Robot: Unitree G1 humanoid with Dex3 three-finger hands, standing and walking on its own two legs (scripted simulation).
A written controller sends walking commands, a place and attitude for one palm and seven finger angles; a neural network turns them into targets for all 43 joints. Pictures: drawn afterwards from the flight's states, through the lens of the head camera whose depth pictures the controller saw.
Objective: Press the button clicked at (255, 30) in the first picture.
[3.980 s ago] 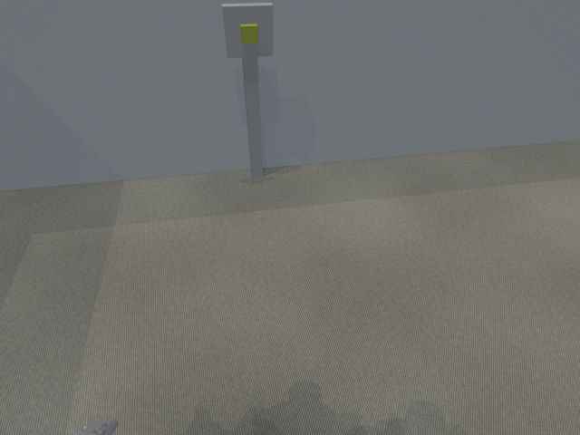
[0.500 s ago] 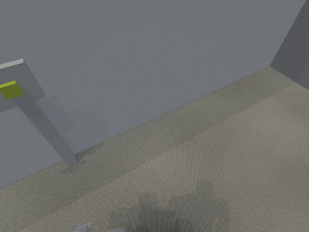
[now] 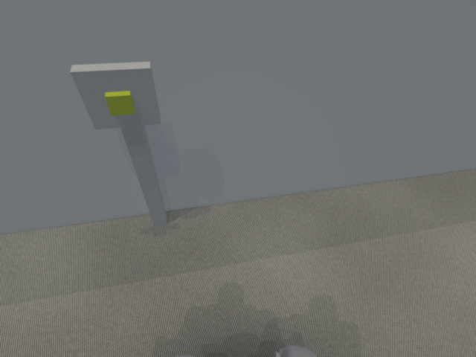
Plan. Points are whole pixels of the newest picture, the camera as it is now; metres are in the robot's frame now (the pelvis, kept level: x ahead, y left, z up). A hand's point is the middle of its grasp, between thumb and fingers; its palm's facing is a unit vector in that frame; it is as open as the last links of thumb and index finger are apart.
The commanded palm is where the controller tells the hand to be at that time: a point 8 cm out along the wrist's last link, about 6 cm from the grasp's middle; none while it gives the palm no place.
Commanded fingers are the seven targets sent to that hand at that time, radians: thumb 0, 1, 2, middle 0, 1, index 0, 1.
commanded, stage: turn to face it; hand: left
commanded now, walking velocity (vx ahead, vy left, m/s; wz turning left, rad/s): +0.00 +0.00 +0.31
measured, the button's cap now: (120, 102) +0.68 +0.35 -0.03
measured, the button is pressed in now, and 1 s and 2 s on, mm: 0 0 0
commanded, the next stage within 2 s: take the last steps up to it in 0.28 s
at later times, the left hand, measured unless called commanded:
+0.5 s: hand out of the picture +0.02 +0.13 -0.14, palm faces +0.22 -0.94 -0.26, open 7.2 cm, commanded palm none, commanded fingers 0.00 0.90 0.90 -0.20 -0.30 -0.20 -0.30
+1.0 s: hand out of the picture -0.07 +0.19 -0.17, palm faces +0.28 -0.95 -0.13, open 7.4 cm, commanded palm none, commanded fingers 0.00 0.90 0.90 -0.20 -0.30 -0.20 -0.30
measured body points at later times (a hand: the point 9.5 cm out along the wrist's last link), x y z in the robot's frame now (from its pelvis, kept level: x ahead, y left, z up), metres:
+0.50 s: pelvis -0.01 -0.07 +0.01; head +0.00 -0.10 +0.46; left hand +0.01 +0.18 -0.12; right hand +0.08 -0.30 -0.16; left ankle -0.05 +0.08 -0.65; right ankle +0.01 -0.16 -0.73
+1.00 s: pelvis +0.04 +0.04 +0.01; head +0.03 +0.06 +0.46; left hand -0.09 +0.24 -0.16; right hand +0.14 -0.18 -0.13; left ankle +0.00 +0.10 -0.73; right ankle +0.05 -0.11 -0.66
